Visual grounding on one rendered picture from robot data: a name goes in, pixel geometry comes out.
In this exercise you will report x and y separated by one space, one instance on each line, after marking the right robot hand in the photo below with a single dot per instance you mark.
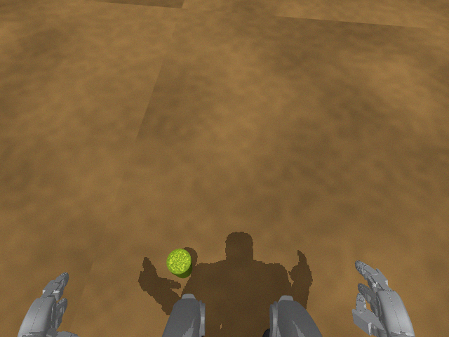
389 316

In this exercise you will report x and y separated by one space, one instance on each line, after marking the left robot hand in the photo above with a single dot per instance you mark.
44 315

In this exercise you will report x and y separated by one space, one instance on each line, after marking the cup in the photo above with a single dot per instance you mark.
179 262

